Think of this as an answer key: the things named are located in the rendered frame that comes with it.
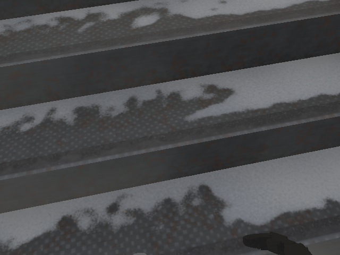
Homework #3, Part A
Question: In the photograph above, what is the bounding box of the right robot hand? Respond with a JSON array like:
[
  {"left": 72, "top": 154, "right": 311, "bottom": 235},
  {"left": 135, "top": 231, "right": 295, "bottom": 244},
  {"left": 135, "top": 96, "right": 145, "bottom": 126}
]
[{"left": 243, "top": 232, "right": 312, "bottom": 255}]

